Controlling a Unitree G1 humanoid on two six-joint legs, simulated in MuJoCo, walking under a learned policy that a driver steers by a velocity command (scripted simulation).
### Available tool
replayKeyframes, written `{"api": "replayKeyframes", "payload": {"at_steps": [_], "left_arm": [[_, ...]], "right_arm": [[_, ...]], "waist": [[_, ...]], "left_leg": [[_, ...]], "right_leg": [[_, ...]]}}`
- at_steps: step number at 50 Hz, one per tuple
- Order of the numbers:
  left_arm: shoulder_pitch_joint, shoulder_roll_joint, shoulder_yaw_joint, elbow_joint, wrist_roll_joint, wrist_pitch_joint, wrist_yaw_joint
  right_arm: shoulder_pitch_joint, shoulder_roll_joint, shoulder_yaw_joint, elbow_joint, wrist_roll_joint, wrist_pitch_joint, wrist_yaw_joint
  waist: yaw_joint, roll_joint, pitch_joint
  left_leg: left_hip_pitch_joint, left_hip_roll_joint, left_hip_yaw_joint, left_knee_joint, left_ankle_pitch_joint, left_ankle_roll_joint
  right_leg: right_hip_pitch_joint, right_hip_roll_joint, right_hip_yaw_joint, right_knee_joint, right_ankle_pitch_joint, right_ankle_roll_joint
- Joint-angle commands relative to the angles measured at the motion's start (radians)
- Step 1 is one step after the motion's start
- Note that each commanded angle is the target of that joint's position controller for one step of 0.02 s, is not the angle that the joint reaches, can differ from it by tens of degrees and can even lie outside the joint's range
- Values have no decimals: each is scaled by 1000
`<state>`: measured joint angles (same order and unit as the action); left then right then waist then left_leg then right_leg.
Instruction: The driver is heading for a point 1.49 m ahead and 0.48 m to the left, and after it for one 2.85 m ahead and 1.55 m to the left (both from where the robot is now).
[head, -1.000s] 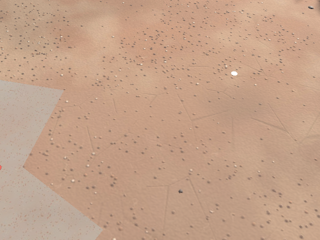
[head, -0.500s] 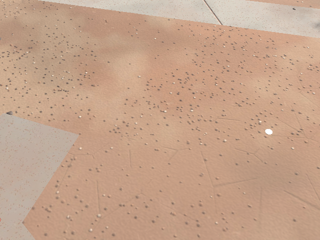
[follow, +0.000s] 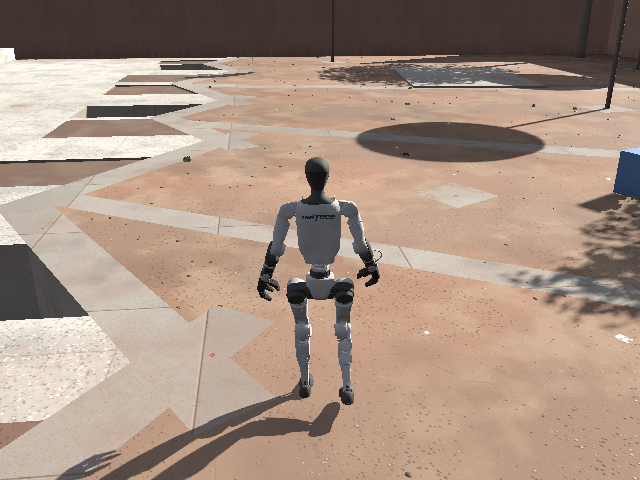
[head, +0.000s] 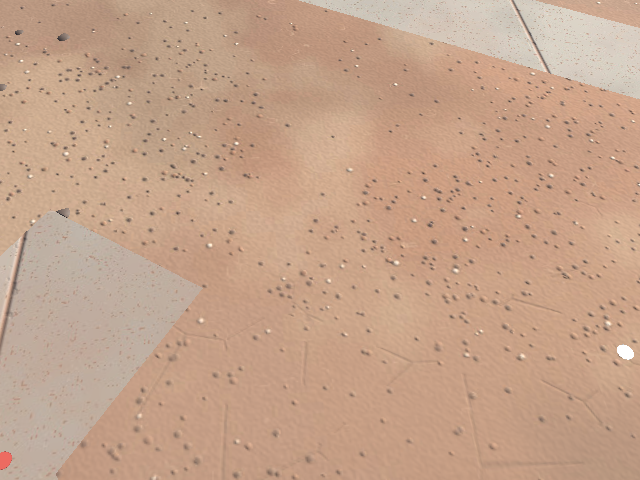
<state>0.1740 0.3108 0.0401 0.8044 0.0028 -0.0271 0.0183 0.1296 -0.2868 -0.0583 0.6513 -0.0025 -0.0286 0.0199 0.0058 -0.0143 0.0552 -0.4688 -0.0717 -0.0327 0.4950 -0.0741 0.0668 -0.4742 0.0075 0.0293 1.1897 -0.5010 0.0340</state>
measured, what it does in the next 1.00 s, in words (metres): steps on the spot, turning left: right foot, then left foot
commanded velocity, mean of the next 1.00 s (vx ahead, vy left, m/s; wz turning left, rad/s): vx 0.03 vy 0.00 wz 0.49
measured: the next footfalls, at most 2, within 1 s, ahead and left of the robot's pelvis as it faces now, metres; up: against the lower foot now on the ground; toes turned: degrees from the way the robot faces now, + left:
right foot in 0.30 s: +0.14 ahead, -0.15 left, +0.00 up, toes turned +15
left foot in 0.70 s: +0.03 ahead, +0.10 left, +0.00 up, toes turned +27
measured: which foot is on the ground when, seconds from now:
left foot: down 0.00-0.30, up 0.32-0.68, down 0.70-1.00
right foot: up 0.00-0.28, down 0.30-0.70, up 0.72-1.00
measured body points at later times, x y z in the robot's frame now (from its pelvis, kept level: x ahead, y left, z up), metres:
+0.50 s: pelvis +0.05 -0.05 +0.01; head +0.09 -0.06 +0.46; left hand +0.10 +0.26 -0.07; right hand +0.27 -0.29 -0.09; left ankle +0.01 +0.08 -0.64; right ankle +0.10 -0.16 -0.73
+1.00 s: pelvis +0.03 +0.00 +0.01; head +0.05 +0.03 +0.46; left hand +0.00 +0.30 -0.11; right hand +0.31 -0.14 -0.07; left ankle +0.00 +0.08 -0.73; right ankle +0.11 -0.13 -0.69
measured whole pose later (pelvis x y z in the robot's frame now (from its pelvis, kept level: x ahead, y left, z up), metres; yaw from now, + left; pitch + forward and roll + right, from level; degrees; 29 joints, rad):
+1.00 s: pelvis +0.03 +0.00 +0.01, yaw +30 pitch +1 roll -1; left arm 0.18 0.30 0.08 0.75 0.00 0.03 0.03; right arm 0.14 -0.25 -0.04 0.64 -0.01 0.02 -0.01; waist 0.01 -0.04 0.03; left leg -0.26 -0.05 -0.04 0.47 -0.22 0.05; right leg -0.43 -0.05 0.01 0.84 -0.37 0.08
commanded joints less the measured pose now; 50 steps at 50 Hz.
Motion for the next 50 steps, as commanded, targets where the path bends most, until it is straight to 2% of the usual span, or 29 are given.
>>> {"api": "replayKeyframes", "payload": {"at_steps": [1,3,5,8,11,14,15,16,17,18,19,20,21,23,26,28,31,34,35,36,37,38,39,40,41,43,45,47,50], "left_arm": [[82,98,30,-56,8,21,17],[89,80,26,-59,10,24,24],[67,75,24,-68,11,26,26],[20,72,25,-89,5,27,22],[0,76,29,-106,-2,13,14],[71,87,43,-91,-6,-3,2],[106,151,61,-91,10,-2,5],[72,244,84,-94,39,12,9],[42,197,77,-122,58,10,8],[-14,146,63,-148,51,7,16],[-61,114,55,-158,32,7,19],[-76,95,50,-164,14,8,23],[-74,87,44,-165,8,11,26],[-46,91,47,-162,13,23,31],[12,126,64,-149,13,37,36],[6,156,77,-150,8,40,30],[-1,178,89,-146,-8,38,16],[-26,172,91,-136,-35,34,10],[26,137,83,-113,-32,29,6],[44,74,62,-127,10,26,-2],[-27,56,50,-186,28,22,3],[-87,112,67,-183,13,23,10],[-85,120,72,-174,-5,28,10],[-55,112,75,-147,-5,34,17],[-39,119,78,-137,4,41,22],[2,104,75,-121,3,44,18],[9,78,64,-117,-3,44,14],[-19,51,50,-125,-1,44,10],[-32,62,46,-134,-3,42,4]], "right_arm": [[10,-158,-48,-76,-11,13,-15],[12,-170,-55,-82,-11,16,-25],[13,-177,-60,-87,-1,24,-38],[11,-177,-62,-92,3,40,-49],[27,-174,-64,-93,4,53,-50],[27,-159,-59,-96,20,68,-54],[60,-119,-48,-96,21,69,-55],[74,-84,-43,-128,24,62,-50],[62,-167,-67,-124,4,46,-46],[80,-204,-84,-99,11,48,-43],[112,-189,-86,-69,15,61,-46],[129,-169,-82,-56,11,75,-51],[132,-140,-74,-55,13,84,-49],[80,-108,-62,-83,24,87,-46],[4,-82,-47,-126,24,82,-35],[-9,-73,-39,-141,21,79,-22],[7,-97,-48,-143,23,85,-10],[81,-98,-61,-119,23,89,-1],[119,-125,-73,-106,22,89,-10],[148,-221,-97,-116,21,84,-25],[133,-287,-101,-135,-12,71,-25],[156,-219,-83,-127,-27,50,-19],[113,-186,-66,-111,-26,36,-20],[53,-165,-60,-110,-11,32,-24],[10,-141,-49,-110,5,31,-28],[-16,-117,-33,-103,-3,32,-36],[-24,-102,-27,-92,-9,30,-40],[-22,-105,-26,-78,-9,32,-41],[-6,-120,-27,-53,-12,37,-34]], "waist": [[29,97,-173],[31,123,-197],[20,121,-223],[3,141,-209],[-12,171,-192],[30,171,-180],[23,75,-192],[-29,-243,-139],[0,-254,-139],[-20,-164,-133],[-41,-117,-115],[-38,-112,-105],[-33,-113,-91],[-6,-136,-73],[44,-172,-102],[51,-186,-121],[46,-198,-130],[-9,-171,-134],[-17,-101,-148],[-3,150,-171],[-20,343,-173],[-84,212,-214],[-50,181,-178],[-21,142,-159],[-7,150,-144],[17,159,-158],[17,153,-157],[-2,156,-143],[-27,166,-118]], "left_leg": [[150,242,-311,-185,177,201],[131,226,-300,-183,190,204],[135,216,-313,-177,103,190],[114,193,-353,-185,-96,161],[146,190,-415,-171,-149,144],[129,145,-430,-102,-144,88],[34,84,-362,19,-286,32],[-175,-89,-129,237,-483,-30],[-203,-43,-114,486,-528,-76],[-181,-19,-128,602,-463,-87],[-175,-11,-108,655,-408,-104],[-190,-3,-96,715,-359,-123],[-191,4,-81,752,-336,-138],[-199,23,-25,680,-288,-157],[-174,70,3,503,-299,-171],[-80,89,35,392,-322,-159],[25,80,81,255,-311,-129],[188,51,116,-19,-136,-59],[322,49,75,-110,-15,-24],[516,253,-211,-138,302,49],[502,472,-463,-119,495,261],[460,453,-415,-138,422,295],[418,391,-319,-137,350,240],[392,330,-256,-137,269,184],[366,306,-224,-137,277,160],[308,274,-175,-144,321,159],[313,258,-155,-147,273,155],[308,257,-164,-145,197,154],[276,276,-211,-146,100,174]], "right_leg": [[-53,-37,33,-82,67,18],[-21,-20,30,-177,92,33],[-4,-15,44,-251,146,41],[25,0,55,-349,193,43],[57,16,59,-466,177,29],[219,10,36,-750,290,-16],[333,-148,152,-828,297,-72],[365,-362,398,-886,434,-216],[301,-446,499,-912,510,-307],[280,-397,402,-890,535,-281],[272,-328,294,-869,542,-230],[288,-292,229,-858,546,-207],[284,-272,177,-858,574,-206],[311,-242,100,-871,568,-213],[410,-277,77,-857,603,-236],[395,-299,49,-851,634,-241],[380,-323,28,-831,655,-237],[337,-311,-24,-732,615,-173],[253,-275,-80,-640,522,-108],[18,-175,-174,-380,196,-10],[-209,-47,-129,-164,-175,47],[-200,-65,-13,-30,-171,45],[-193,-79,9,-5,-99,33],[-184,-86,16,-31,-23,32],[-170,-86,15,-47,40,40],[-80,-65,-1,-41,125,55],[-43,-68,-2,-157,157,59],[11,-73,-2,-303,156,54],[98,-63,-16,-443,112,42]]}}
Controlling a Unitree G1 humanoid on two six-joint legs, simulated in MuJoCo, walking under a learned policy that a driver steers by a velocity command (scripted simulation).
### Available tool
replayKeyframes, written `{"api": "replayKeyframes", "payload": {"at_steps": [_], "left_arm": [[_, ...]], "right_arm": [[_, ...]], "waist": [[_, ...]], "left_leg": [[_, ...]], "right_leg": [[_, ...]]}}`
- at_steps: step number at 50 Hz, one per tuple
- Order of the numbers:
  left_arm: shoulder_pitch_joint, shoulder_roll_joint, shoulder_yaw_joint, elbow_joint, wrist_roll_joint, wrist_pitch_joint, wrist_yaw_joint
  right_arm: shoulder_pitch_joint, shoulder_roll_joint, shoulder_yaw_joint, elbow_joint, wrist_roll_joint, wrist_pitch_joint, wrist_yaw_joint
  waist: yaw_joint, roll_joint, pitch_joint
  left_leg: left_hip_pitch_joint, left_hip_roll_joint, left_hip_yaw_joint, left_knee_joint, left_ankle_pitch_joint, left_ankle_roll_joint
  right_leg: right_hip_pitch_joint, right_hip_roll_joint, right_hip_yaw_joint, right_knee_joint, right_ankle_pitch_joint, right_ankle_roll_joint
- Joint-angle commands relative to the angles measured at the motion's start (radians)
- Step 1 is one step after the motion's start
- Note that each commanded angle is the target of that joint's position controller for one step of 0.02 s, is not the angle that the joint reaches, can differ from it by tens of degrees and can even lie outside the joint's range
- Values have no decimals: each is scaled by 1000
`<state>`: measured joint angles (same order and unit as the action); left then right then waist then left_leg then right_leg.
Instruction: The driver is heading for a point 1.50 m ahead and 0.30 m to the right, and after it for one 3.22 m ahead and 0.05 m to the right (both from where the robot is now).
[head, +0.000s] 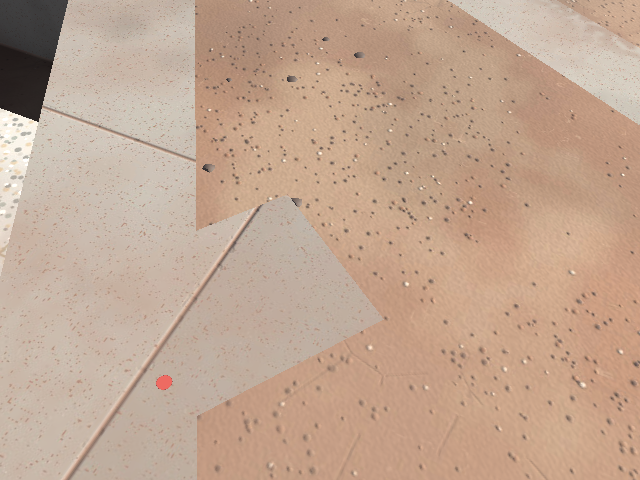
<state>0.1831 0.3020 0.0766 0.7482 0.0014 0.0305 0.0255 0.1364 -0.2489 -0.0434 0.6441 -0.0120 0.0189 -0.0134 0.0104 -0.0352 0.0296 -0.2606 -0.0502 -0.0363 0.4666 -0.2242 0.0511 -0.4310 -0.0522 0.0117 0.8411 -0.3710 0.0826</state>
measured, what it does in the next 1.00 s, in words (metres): walks ahead: right foot, then right foot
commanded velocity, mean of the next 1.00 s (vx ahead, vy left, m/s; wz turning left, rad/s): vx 0.29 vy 0.00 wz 0.04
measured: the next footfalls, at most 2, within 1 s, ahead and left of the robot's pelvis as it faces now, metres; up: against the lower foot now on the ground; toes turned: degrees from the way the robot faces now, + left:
right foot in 0.10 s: +0.04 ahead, -0.15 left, +0.00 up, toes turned +0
right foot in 0.88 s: +0.42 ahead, -0.14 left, +0.00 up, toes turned -1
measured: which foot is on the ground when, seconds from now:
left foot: down 0.00-0.90, up 0.92-1.00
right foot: up 0.00-0.08, down 0.10-0.44, up 0.46-0.86, down 0.88-1.00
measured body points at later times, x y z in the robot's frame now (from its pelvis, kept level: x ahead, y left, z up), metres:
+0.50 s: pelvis +0.06 +0.00 -0.01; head +0.06 +0.02 +0.44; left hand +0.15 +0.26 -0.14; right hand +0.13 -0.28 -0.12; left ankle +0.02 +0.09 -0.74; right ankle +0.00 -0.14 -0.71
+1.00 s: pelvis +0.30 -0.06 -0.01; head +0.34 -0.07 +0.44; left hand +0.47 +0.20 -0.10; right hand +0.34 -0.34 -0.14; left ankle +0.17 +0.09 -0.64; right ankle +0.38 -0.14 -0.74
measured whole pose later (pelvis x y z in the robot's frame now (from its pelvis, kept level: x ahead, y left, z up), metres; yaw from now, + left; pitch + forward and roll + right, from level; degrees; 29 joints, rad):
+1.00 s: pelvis +0.30 -0.06 -0.01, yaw +1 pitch +1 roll +0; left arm 0.15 0.27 0.04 0.71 0.00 -0.08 -0.03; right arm 0.35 -0.29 -0.05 0.85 0.03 -0.08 0.00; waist -0.03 0.02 0.05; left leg -0.34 0.04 -0.06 1.20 -0.37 0.03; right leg -0.39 0.04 -0.06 0.52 -0.15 -0.07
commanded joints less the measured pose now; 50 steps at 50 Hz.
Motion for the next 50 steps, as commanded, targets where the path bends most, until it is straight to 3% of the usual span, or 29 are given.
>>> {"api": "replayKeyframes", "payload": {"at_steps": [1,4,5,6,8,10,13,15,17,19,21,22,23,24,25,27,30,34,37,40,42,43,44,45,46,47,48,49,50], "left_arm": [[-36,75,10,-77,-4,-17,-4],[23,55,0,-54,13,-31,-12],[38,97,4,-58,26,-37,-10],[7,160,17,-56,19,-38,-8],[-33,68,-4,-61,15,-48,-21],[-31,65,-8,-57,18,-60,-22],[39,84,-3,-37,4,-59,-9],[83,106,1,-37,-5,-61,2],[111,144,13,-27,-13,-67,6],[70,143,12,-39,-21,-68,4],[-15,112,3,-65,-30,-62,-5],[-52,58,-13,-89,-25,-69,-8],[-74,10,-25,-128,-25,-87,-8],[-101,65,-12,-149,-36,-106,-4],[-63,86,-1,-136,-49,-118,-11],[-46,66,-5,-118,-35,-130,-26],[-84,35,-10,-124,-21,-127,-55],[-210,-21,-36,-170,-22,-124,-74],[-266,5,-32,-193,-30,-125,-80],[-267,44,-20,-205,-31,-129,-84],[-161,86,2,-182,-24,-126,-76],[-11,119,23,-138,-23,-121,-65],[170,157,37,-97,-19,-113,-51],[251,267,55,-75,5,-114,-52],[254,175,32,-69,-4,-112,-55],[164,136,17,-71,-9,-113,-53],[99,111,9,-75,-9,-114,-52],[51,90,2,-73,0,-118,-56],[21,69,-3,-74,12,-127,-59]], "right_arm": [[-13,-153,-38,-38,-1,-10,3],[-16,-103,-14,-4,11,-16,8],[18,-83,-7,7,-4,-25,9],[75,-91,-15,15,-12,-33,15],[-8,-117,-19,23,-13,-25,10],[-25,-108,-21,29,-4,-11,1],[10,-98,-26,50,6,-5,-1],[10,-81,-27,48,20,-29,4],[2,-58,-26,48,33,-60,15],[29,-60,-30,62,37,-80,26],[160,-68,-41,129,34,-90,35],[246,-121,-58,158,27,-93,33],[335,-209,-80,177,26,-98,34],[358,-213,-76,165,15,-109,38],[328,-168,-59,158,13,-121,34],[288,-146,-48,147,18,-126,29],[283,-102,-27,152,16,-107,23],[304,-150,-30,164,19,-93,3],[340,-179,-36,185,26,-93,2],[330,-187,-42,199,36,-90,3],[309,-212,-52,199,32,-83,2],[300,-207,-50,197,27,-76,0],[295,-184,-39,180,13,-74,-4],[432,-30,4,152,10,-89,4],[403,-96,-7,175,32,-114,12],[281,-171,-31,138,62,-124,17],[206,-171,-27,118,61,-131,14],[174,-156,-28,113,43,-129,10],[195,-147,-32,120,32,-119,8]], "waist": [[-31,184,-84],[21,123,-71],[-1,52,-96],[-72,-81,-88],[-24,-80,-58],[-13,-67,-45],[1,-52,-21],[15,-83,50],[11,-148,83],[-18,-135,90],[-88,-100,59],[-115,9,37],[-122,255,15],[-146,290,39],[-106,198,51],[-78,109,34],[-70,122,31],[-102,114,58],[-111,135,85],[-75,138,90],[-2,157,-1],[77,147,-96],[154,107,-220],[82,-200,-401],[106,-214,-454],[94,-143,-238],[65,-46,-139],[29,3,-73],[-11,-22,-64]], "left_leg": [[58,256,-225,-115,225,190],[-12,204,-216,-83,138,114],[-46,152,-182,-39,60,55],[-48,74,-102,-34,-25,12],[51,56,-71,-16,-15,-28],[48,64,-80,-5,39,-12],[-42,18,-33,43,-292,12],[-167,10,3,128,-353,17],[-204,23,61,242,-227,11],[-128,47,55,185,-225,36],[141,25,66,21,-108,53],[227,111,-92,-61,-186,82],[342,284,-434,-212,-349,177],[379,407,-664,-290,-291,276],[413,409,-614,-261,-235,274],[431,359,-452,-262,-146,213],[361,280,-251,-302,118,162],[242,227,-100,-330,221,143],[206,255,-85,-348,203,139],[284,298,-74,-299,330,112],[323,288,-39,-147,672,85],[282,250,-3,31,799,61],[87,214,9,289,625,30],[-283,28,17,721,-51,-40],[-397,4,-122,872,-319,-36],[-495,63,-99,911,-260,-26],[-472,116,-67,868,-168,-15],[-433,151,-51,805,-105,-17],[-364,184,-63,757,-58,-15]], "right_leg": [[80,2,-1,-142,-14,-13],[275,2,6,-451,270,-49],[357,-76,92,-450,463,-73],[318,-113,106,-399,451,-122],[180,-72,93,-438,183,-134],[172,-47,67,-434,179,-101],[167,-37,82,-447,-201,-138],[169,-120,218,-526,-401,-206],[180,-256,407,-629,-462,-288],[130,-255,383,-632,-379,-284],[0,-146,216,-539,-237,-216],[-77,-61,98,-360,-128,-158],[-236,67,-62,-38,-43,-88],[-391,74,22,171,-190,-88],[-465,29,72,292,-162,-108],[-510,-27,68,301,0,-139],[-422,-51,16,172,146,-115],[-275,-11,-47,-124,322,-74],[-176,16,-54,-238,391,-81],[-148,21,-35,-298,365,-129],[13,68,-70,-305,320,-171],[212,95,-93,-311,322,-200],[517,-10,21,-263,311,-243],[871,-295,532,-358,61,-407],[857,-336,805,-560,-116,-425],[703,-306,654,-581,-127,-370],[543,-267,511,-592,-33,-343],[403,-223,406,-614,91,-329],[318,-185,331,-639,165,-317]]}}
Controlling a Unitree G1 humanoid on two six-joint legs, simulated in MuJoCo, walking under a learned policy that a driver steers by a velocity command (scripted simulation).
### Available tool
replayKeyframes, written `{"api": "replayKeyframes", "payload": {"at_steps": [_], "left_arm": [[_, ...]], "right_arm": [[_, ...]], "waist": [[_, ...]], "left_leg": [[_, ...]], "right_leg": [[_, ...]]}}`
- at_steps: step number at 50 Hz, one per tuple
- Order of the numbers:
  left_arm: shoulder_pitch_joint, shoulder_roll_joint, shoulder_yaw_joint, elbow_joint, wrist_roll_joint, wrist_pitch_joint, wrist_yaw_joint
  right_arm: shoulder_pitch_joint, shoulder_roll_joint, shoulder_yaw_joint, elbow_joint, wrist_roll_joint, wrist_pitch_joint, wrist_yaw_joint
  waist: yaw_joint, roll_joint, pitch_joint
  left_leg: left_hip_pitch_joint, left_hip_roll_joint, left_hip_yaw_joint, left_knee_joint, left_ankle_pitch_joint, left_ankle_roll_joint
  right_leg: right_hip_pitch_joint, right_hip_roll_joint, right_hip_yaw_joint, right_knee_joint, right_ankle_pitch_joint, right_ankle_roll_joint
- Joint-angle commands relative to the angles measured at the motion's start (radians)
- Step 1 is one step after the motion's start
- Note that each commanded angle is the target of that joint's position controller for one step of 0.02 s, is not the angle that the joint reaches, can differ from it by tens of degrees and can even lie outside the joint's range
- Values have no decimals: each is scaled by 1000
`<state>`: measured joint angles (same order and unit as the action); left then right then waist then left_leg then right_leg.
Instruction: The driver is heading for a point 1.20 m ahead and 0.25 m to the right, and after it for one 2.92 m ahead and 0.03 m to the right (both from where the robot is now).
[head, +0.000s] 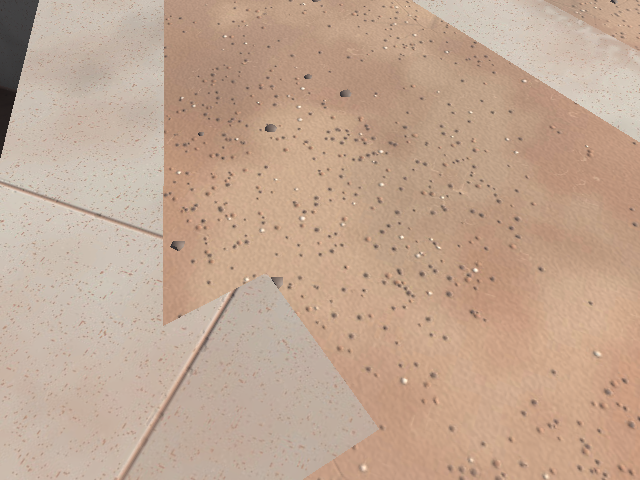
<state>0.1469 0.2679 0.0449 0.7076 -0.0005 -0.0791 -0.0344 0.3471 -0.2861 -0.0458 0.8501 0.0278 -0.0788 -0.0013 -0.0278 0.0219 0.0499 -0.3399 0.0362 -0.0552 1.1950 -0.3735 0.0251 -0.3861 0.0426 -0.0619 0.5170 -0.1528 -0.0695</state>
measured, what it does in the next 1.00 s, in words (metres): walks ahead, turning right: left foot, then right foot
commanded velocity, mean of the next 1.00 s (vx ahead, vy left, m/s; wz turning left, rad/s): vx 0.50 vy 0.00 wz -0.25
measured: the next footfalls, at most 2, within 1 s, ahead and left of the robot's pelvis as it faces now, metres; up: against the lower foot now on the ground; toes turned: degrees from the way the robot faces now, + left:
left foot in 0.42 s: +0.42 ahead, +0.15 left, +0.00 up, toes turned +0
right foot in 0.96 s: +0.67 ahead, -0.14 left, +0.00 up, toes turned -19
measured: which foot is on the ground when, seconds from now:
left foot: up 0.00-0.40, down 0.42-0.96, up 0.98-1.00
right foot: down 0.00-0.42, up 0.44-0.94, down 0.96-1.00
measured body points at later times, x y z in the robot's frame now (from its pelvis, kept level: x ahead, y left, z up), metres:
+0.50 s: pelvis +0.28 +0.05 +0.00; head +0.32 +0.06 +0.45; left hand +0.29 +0.33 -0.14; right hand +0.48 -0.20 -0.09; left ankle +0.38 +0.15 -0.73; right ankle +0.11 -0.08 -0.66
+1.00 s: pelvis +0.55 -0.02 -0.02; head +0.59 -0.05 +0.43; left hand +0.81 +0.17 -0.10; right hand +0.51 -0.32 -0.15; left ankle +0.39 +0.15 -0.68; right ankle +0.63 -0.12 -0.73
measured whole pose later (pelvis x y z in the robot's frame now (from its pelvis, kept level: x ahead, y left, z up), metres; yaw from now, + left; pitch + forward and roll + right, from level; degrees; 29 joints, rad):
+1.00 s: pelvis +0.55 -0.02 -0.02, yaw -18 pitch +1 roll +2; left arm 0.10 0.29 0.07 0.66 -0.03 -0.03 -0.04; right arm 0.28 -0.30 -0.07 0.87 0.01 -0.05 -0.01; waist -0.03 -0.01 0.07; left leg -0.07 0.08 0.16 0.86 -0.50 -0.03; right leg -0.52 0.02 -0.05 0.66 -0.16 -0.11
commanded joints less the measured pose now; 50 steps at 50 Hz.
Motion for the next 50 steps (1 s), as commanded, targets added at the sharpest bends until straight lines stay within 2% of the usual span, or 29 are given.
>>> {"api": "replayKeyframes", "payload": {"at_steps": [1,3,5,7,11,15,18,19,20,21,22,23,24,25,26,27,29,30,32,34,38,42,43,45,46,47,48,49,50], "left_arm": [[43,97,29,-28,13,-23,-1],[53,100,31,-6,3,-39,-3],[78,124,37,16,2,-43,4],[111,138,39,33,-1,-37,14],[182,168,43,64,-13,-23,26],[261,179,45,108,-18,-1,29],[269,193,50,126,-21,18,36],[265,200,52,128,-21,23,38],[246,205,51,126,-22,29,39],[238,182,39,119,-15,31,41],[239,115,12,83,13,26,42],[372,17,-13,78,-13,5,35],[289,145,16,92,-40,-7,34],[201,179,30,63,-53,-12,34],[163,163,30,57,-45,-10,39],[151,150,35,57,-33,-2,41],[196,109,34,68,-36,24,37],[199,90,32,67,-36,36,37],[166,79,32,46,-29,50,40],[122,74,31,25,-25,50,36],[-12,47,17,-20,-20,37,8],[-114,52,14,-82,-21,38,-16],[-122,59,17,-94,-21,39,-21],[-85,89,33,-104,-20,45,-26],[-15,116,49,-94,-21,49,-25],[120,156,75,-63,-24,52,-19],[291,225,111,-18,-26,61,-1],[286,339,129,-13,-34,61,15],[294,304,110,-60,-23,40,6]], "right_arm": [[9,-91,-27,-75,-10,-9,-5],[15,-66,-23,-70,-15,11,-9],[-62,-66,-21,-98,-25,17,-13],[-141,-61,-18,-121,-30,11,-10],[-285,-37,-3,-154,-23,-9,8],[-400,-42,2,-199,-12,-19,32],[-405,-66,-4,-217,-11,-26,49],[-373,-83,-11,-212,-13,-28,49],[-280,-110,-27,-189,-14,-32,45],[-115,-164,-53,-144,-19,-34,35],[80,-249,-74,-116,-34,-29,21],[92,-276,-78,-97,-36,-23,26],[69,-163,-52,-111,-28,-21,24],[5,-125,-39,-114,-26,-21,19],[-61,-105,-32,-117,-30,-23,19],[-107,-78,-26,-116,-33,-27,20],[-144,-63,-27,-106,-44,-40,21],[-151,-67,-30,-97,-42,-46,20],[-156,-88,-38,-80,-44,-53,16],[-147,-102,-43,-65,-45,-49,8],[-119,-137,-51,-48,-37,-35,-6],[-57,-168,-64,-18,-17,-6,-11],[-57,-176,-67,-15,-12,3,-12],[-77,-204,-76,-22,-4,18,-17],[-87,-216,-80,-27,-1,27,-21],[-105,-218,-79,-32,3,34,-23],[-100,-192,-67,-42,-7,31,-26],[-15,-37,-23,-92,-52,12,-15],[-57,-75,-16,-115,-24,-32,0]], "waist": [[7,-98,-85],[-9,-91,-67],[1,-73,-24],[24,-59,-5],[83,-53,15],[123,-57,35],[99,-82,17],[77,-95,-5],[16,-102,-61],[-62,-89,-177],[-122,45,-357],[-45,295,-468],[-95,157,-373],[-84,117,-233],[-50,48,-165],[-23,50,-106],[22,80,-81],[33,69,-63],[41,50,-29],[33,40,-10],[-17,17,21],[-46,9,50],[-39,15,48],[3,48,-1],[48,64,-49],[128,54,-118],[208,-4,-206],[97,-286,-255],[126,-223,-436]], "left_leg": [[-239,107,-43,3,112,6],[-230,116,-30,-50,131,-9],[-297,126,-26,-146,208,-29],[-342,126,-21,-273,327,-42],[-291,81,25,-530,505,-42],[-319,53,32,-645,473,-25],[-293,30,36,-699,352,13],[-219,10,48,-712,309,27],[-75,-22,73,-744,299,49],[186,-4,61,-733,333,86],[517,218,-177,-684,367,152],[781,400,-613,-803,140,287],[707,365,-583,-862,34,241],[577,333,-417,-885,81,196],[446,294,-315,-917,172,176],[349,257,-231,-955,228,166],[241,226,-123,-1019,292,161],[211,225,-77,-1039,339,167],[190,224,0,-1063,409,170],[206,212,69,-1075,442,167],[244,198,182,-1083,456,143],[395,248,220,-1032,521,129],[428,258,230,-1002,584,119],[463,259,259,-885,885,96],[463,252,271,-770,1028,85],[412,223,293,-585,1068,61],[219,180,298,-311,875,18],[-230,-2,263,51,-49,-49],[-391,-92,-3,230,-251,-51]], "right_leg": [[223,-262,367,-345,-27,-169],[168,-252,304,-384,30,-186],[158,-251,264,-414,59,-193],[187,-238,224,-423,89,-182],[222,-212,146,-418,119,-143],[359,-260,154,-364,143,-140],[463,-301,172,-288,261,-118],[469,-298,180,-238,371,-108],[453,-271,163,-128,527,-91],[358,-215,129,65,544,-61],[127,-136,84,401,215,-21],[-241,18,125,684,-429,28],[-340,-36,221,773,-417,25],[-378,-79,198,769,-318,21],[-339,-122,178,730,-232,31],[-310,-147,178,680,-176,39],[-223,-174,176,654,-116,53],[-223,-178,173,645,-104,60],[-268,-183,178,599,-45,72],[-304,-181,177,496,50,80],[-270,-165,94,251,213,66],[-319,-150,50,144,156,29],[-314,-139,35,130,116,15],[-215,-81,-19,124,16,-23],[-118,-41,-46,128,-33,-47],[67,5,-63,80,-12,-79],[363,-7,25,40,23,-123],[681,-259,530,-21,-63,-273],[800,-385,940,-201,-235,-391]]}}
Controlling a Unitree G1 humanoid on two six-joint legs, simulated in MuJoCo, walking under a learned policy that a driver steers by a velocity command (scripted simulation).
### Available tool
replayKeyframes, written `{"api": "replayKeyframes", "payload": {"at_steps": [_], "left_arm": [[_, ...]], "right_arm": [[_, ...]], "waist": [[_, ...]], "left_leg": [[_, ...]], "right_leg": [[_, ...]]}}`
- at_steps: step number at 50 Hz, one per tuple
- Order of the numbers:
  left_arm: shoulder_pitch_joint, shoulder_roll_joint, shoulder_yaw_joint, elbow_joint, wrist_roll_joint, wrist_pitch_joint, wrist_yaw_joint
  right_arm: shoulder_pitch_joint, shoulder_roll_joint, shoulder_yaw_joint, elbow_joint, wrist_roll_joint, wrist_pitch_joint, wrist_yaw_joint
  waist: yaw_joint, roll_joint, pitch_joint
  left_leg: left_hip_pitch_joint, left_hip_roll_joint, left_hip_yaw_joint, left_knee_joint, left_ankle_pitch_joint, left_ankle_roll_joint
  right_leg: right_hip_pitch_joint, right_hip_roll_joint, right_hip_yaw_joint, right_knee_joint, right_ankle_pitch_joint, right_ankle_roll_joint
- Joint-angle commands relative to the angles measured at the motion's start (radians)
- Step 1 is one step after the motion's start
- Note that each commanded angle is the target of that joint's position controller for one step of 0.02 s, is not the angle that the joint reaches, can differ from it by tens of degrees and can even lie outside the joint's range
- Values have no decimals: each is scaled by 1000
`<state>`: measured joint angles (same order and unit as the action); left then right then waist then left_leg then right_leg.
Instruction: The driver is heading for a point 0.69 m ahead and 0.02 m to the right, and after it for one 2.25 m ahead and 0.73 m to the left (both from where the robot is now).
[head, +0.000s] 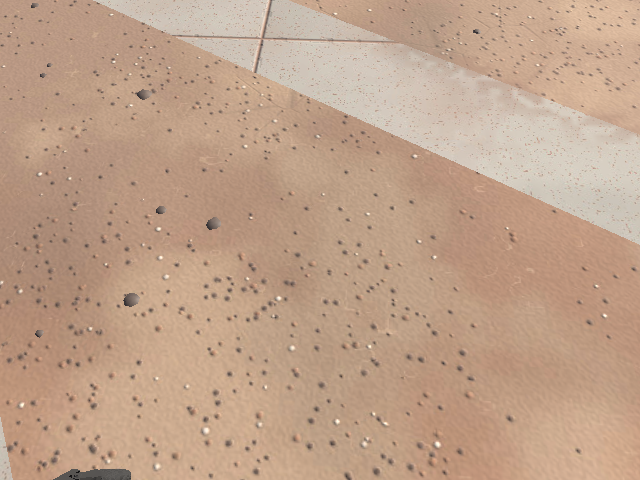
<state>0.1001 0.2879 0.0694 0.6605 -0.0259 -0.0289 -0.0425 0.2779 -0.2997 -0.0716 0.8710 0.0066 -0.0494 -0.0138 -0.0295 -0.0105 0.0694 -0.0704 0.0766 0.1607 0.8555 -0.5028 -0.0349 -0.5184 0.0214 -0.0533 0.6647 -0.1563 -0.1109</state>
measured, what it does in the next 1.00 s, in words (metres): walks ahead: left foot, then right foot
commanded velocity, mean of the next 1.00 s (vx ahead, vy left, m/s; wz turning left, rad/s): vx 0.50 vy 0.00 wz -0.18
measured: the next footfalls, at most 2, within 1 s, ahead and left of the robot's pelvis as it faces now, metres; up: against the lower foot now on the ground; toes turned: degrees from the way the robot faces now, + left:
left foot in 0.48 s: +0.46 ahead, +0.09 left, +0.00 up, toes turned -12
right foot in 0.98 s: +0.69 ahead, -0.21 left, +0.00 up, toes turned -8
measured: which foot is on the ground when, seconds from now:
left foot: up 0.00-0.46, down 0.48-0.98, up 1.00-1.00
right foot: down 0.00-0.50, up 0.52-0.96, down 0.98-1.00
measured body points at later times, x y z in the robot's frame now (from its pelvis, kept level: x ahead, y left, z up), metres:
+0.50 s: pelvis +0.30 +0.01 +0.01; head +0.32 +0.01 +0.46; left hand +0.37 +0.30 -0.11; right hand +0.47 -0.26 -0.06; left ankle +0.42 +0.10 -0.71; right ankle +0.11 -0.07 -0.70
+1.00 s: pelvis +0.56 -0.07 +0.01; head +0.60 -0.08 +0.46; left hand +0.84 +0.12 -0.05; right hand +0.50 -0.35 -0.12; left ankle +0.43 +0.10 -0.70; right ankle +0.65 -0.20 -0.71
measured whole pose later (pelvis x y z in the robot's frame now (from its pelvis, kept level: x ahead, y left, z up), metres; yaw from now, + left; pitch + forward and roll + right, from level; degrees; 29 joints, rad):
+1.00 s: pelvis +0.56 -0.07 +0.01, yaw -8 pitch +3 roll +1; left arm 0.02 0.25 0.03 0.65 0.00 -0.11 -0.03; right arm 0.42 -0.30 -0.05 0.88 0.02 -0.05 0.00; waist -0.09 0.01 0.02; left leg -0.08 -0.01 -0.07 0.59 -0.48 0.01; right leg -0.48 -0.01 0.00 0.52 -0.08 -0.03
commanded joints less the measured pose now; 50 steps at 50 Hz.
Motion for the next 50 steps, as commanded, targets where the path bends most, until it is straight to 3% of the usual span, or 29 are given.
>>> {"api": "replayKeyframes", "payload": {"at_steps": [1,2,3,4,5,8,13,16,18,21,22,23,24,25,26,27,28,29,31,33,36,39,41,44,46,47,48,49,50], "left_arm": [[312,212,66,-6,10,-26,9],[265,181,57,-6,7,-36,9],[192,150,47,-16,7,-39,10],[149,115,34,-32,16,-40,14],[133,123,34,-43,24,-40,18],[157,145,41,-36,13,-44,35],[227,143,35,4,11,-37,55],[278,150,34,38,9,-38,52],[304,149,34,56,7,-33,53],[307,159,37,74,11,-19,59],[289,162,38,73,11,-15,60],[269,150,31,67,13,-12,59],[248,118,15,45,23,-13,58],[375,50,-6,43,12,-27,55],[369,75,-9,46,6,-40,52],[272,145,9,31,-10,-45,47],[195,145,7,11,-7,-49,46],[152,133,7,0,9,-51,43],[185,103,9,13,16,-44,41],[195,71,0,17,19,-37,43],[102,50,-12,-12,27,-42,44],[-3,28,-22,-33,22,-53,33],[-75,29,-22,-55,17,-60,26],[-124,52,-14,-78,12,-73,11],[-89,80,-3,-71,13,-81,8],[-20,101,9,-54,14,-85,11],[109,145,31,-19,21,-86,19],[285,217,51,1,40,-84,31],[334,280,65,26,43,-70,29]], "right_arm": [[-99,-131,-8,-165,37,-86,23],[-127,-122,-2,-176,36,-100,22],[-126,-119,-5,-163,10,-103,13],[-114,-130,-13,-154,-9,-93,9],[-94,-131,-16,-158,-11,-81,12],[-113,-92,-8,-169,-24,-54,10],[-268,-38,18,-202,-16,-56,25],[-341,-53,17,-227,-3,-66,37],[-373,-69,13,-244,-3,-73,45],[-340,-89,4,-246,-3,-82,53],[-281,-104,-5,-233,-4,-85,51],[-166,-131,-21,-201,-7,-88,46],[-1,-174,-35,-176,-21,-89,40],[134,-253,-60,-148,-27,-79,38],[161,-179,-42,-121,3,-73,48],[96,-126,-25,-131,15,-67,44],[25,-106,-15,-147,6,-57,39],[-19,-86,-6,-148,-5,-52,40],[-54,-67,4,-150,-17,-57,41],[-47,-85,0,-137,-7,-64,39],[-20,-124,-11,-116,0,-62,31],[25,-139,-13,-94,10,-51,25],[87,-145,-13,-69,18,-42,23],[119,-153,-17,-51,23,-23,16],[113,-169,-25,-48,22,-12,9],[96,-173,-25,-50,22,-8,7],[94,-148,-16,-54,15,-8,7],[81,-82,9,-89,-8,-11,8],[228,20,39,-106,8,-29,11]], "waist": [[158,-103,-335],[124,-48,-229],[76,12,-166],[43,13,-141],[20,-29,-137],[15,-7,-107],[89,-57,-74],[124,-67,-41],[133,-67,-28],[106,-95,-29],[70,-106,-57],[8,-93,-133],[-68,-51,-278],[-56,189,-433],[-66,268,-426],[-71,165,-256],[-51,86,-157],[-25,52,-78],[24,89,-61],[36,102,-63],[15,74,-51],[-25,69,-40],[-54,64,-25],[-48,77,-15],[-12,94,-33],[35,97,-68],[97,82,-158],[169,-14,-323],[107,-301,-464]], "left_leg": [[-758,-71,-266,564,-25,33],[-747,-27,-258,478,67,53],[-683,11,-255,385,126,51],[-610,33,-258,326,171,49],[-562,35,-260,300,187,36],[-538,26,-227,155,250,-12],[-473,-18,-194,-208,601,-30],[-470,-31,-199,-296,651,-9],[-518,-35,-205,-340,592,18],[-498,-51,-191,-375,463,63],[-414,-74,-167,-396,434,85],[-244,-86,-150,-421,474,117],[36,33,-269,-370,515,186],[430,249,-671,-393,363,347],[468,311,-909,-535,161,366],[340,286,-808,-562,38,318],[195,247,-686,-586,76,285],[66,207,-604,-623,164,277],[-56,151,-502,-669,309,264],[-96,135,-422,-699,426,277],[-95,118,-331,-723,545,274],[-89,84,-255,-721,564,241],[-71,96,-275,-705,546,238],[9,136,-330,-644,543,223],[40,155,-364,-586,579,203],[28,137,-354,-511,670,185],[-25,82,-319,-356,725,156],[-207,10,-270,-58,516,114],[-564,-121,-207,267,-49,56]], "right_leg": [[872,-341,807,-387,-191,-283],[734,-297,667,-380,-108,-242],[589,-254,562,-379,9,-207],[498,-216,487,-399,106,-186],[434,-213,477,-417,171,-200],[335,-172,378,-440,273,-194],[294,-107,259,-443,195,-113],[344,-147,299,-432,123,-107],[439,-185,337,-387,150,-106],[536,-226,375,-325,291,-88],[542,-212,362,-268,435,-74],[523,-163,320,-142,574,-51],[387,-113,279,87,487,-17],[14,47,185,468,64,71],[-171,71,230,597,-413,78],[-257,6,238,657,-357,73],[-254,-46,187,629,-274,70],[-235,-79,163,557,-215,74],[-137,-123,153,469,-151,83],[-123,-135,127,401,-123,102],[-141,-144,106,215,27,125],[-81,-114,76,11,196,126],[-53,-90,72,-63,240,129],[-45,-71,96,-146,193,113],[28,-58,98,-181,124,95],[140,-42,80,-214,108,76],[346,-52,77,-215,115,45],[641,-232,247,-164,139,-20],[940,-457,665,-249,-45,-167]]}}
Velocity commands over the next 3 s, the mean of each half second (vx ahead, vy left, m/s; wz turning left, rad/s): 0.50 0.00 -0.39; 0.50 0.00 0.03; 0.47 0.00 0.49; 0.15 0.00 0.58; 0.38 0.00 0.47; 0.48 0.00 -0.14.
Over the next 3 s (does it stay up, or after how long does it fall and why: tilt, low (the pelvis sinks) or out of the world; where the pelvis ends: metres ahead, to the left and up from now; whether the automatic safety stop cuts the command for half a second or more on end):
stays up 1.29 0.25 0.00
